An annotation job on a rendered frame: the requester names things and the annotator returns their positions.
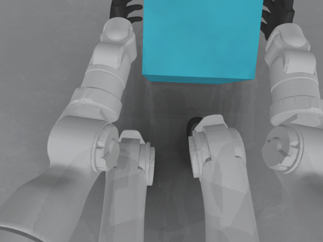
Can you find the robot left forearm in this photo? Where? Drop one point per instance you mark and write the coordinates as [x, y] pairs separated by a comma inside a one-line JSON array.
[[100, 94]]

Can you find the left robot upper arm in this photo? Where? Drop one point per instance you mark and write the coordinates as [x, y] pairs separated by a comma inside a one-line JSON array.
[[48, 207]]

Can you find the robot left hand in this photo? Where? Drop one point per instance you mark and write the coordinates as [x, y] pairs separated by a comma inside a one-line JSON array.
[[119, 9]]

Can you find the carton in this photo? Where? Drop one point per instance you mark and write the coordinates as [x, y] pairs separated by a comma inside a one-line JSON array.
[[200, 41]]

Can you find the left robot thigh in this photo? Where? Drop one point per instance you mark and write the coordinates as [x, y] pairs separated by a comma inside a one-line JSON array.
[[125, 193]]

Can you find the left robot shin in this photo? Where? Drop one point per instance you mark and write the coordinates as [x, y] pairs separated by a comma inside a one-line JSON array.
[[129, 134]]

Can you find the robot right forearm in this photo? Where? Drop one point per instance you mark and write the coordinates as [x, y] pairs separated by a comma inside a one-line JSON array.
[[293, 78]]

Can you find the robot right hand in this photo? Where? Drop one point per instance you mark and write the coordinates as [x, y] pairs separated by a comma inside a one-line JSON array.
[[281, 12]]

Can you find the right robot upper arm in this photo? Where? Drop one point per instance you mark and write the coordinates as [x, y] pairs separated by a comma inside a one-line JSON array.
[[295, 153]]

